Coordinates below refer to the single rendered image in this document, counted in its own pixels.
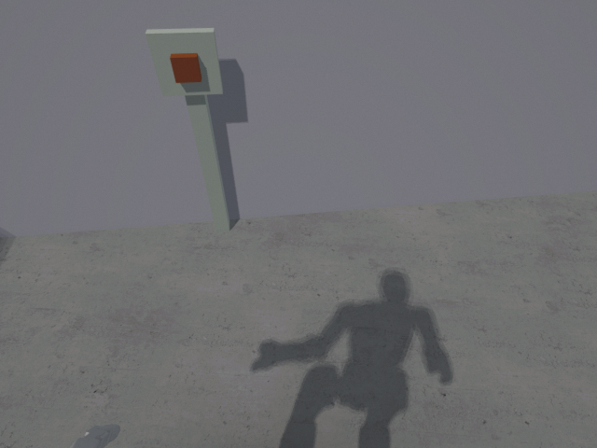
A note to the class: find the panel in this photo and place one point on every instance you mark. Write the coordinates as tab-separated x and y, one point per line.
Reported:
164	42

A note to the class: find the button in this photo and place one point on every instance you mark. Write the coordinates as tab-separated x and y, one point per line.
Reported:
186	67

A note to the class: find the robot left hand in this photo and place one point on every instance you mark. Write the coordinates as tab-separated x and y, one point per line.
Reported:
97	437

